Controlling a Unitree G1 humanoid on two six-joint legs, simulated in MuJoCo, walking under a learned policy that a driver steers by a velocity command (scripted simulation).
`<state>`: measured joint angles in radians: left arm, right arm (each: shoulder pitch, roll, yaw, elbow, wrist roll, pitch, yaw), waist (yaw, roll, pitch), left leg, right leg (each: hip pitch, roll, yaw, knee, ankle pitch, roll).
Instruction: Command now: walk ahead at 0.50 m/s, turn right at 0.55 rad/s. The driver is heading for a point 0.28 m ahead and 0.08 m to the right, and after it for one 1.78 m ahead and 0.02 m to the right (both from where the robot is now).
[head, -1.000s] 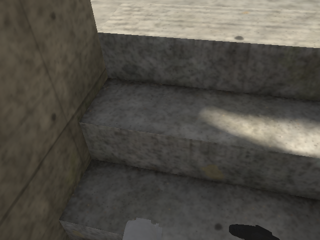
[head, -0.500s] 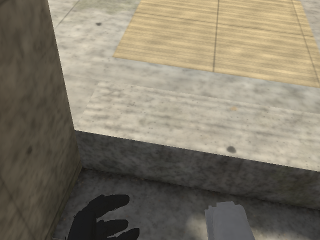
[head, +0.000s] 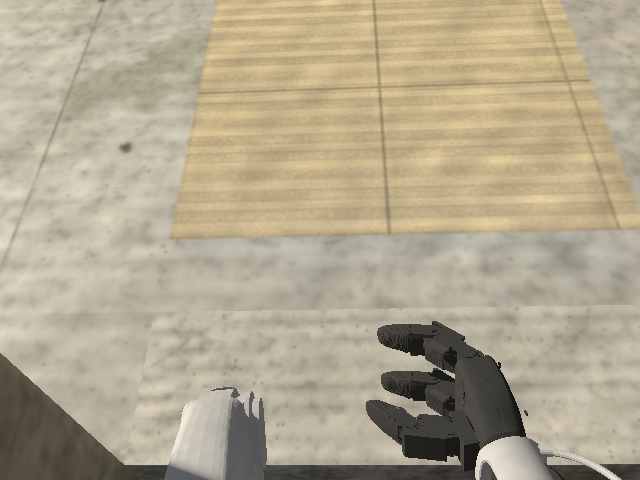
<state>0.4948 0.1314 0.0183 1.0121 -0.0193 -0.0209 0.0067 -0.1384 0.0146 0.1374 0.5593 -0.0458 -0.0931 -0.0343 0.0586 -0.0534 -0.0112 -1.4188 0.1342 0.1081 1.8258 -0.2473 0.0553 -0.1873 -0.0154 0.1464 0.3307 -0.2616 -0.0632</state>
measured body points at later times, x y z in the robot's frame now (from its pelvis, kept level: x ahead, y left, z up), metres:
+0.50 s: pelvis +0.23 -0.06 +0.16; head +0.27 -0.06 +0.61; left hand +0.54 +0.00 +0.12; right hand +0.16 -0.33 +0.04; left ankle +0.16 +0.16 -0.56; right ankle +0.24 -0.22 -0.40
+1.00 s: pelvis +0.42 -0.14 +0.24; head +0.44 -0.12 +0.69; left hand +0.65 +0.09 +0.14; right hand +0.52 -0.42 +0.17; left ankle +0.50 -0.08 -0.38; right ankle +0.23 -0.26 -0.36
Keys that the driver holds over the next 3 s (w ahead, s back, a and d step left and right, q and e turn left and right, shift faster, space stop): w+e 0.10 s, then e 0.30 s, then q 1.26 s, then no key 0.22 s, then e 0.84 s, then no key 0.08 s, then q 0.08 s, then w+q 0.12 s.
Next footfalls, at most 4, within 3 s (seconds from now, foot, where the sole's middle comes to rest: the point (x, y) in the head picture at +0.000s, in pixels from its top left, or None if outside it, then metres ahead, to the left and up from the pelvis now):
0.08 left None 0.20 0.16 -0.60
0.58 right None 0.25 -0.26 -0.60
0.92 left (430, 342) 0.54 -0.09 -0.41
1.60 right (560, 273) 0.68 -0.32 -0.41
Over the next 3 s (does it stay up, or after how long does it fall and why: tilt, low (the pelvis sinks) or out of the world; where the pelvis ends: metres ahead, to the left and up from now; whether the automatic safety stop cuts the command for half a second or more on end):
stays up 0.60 -0.20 0.36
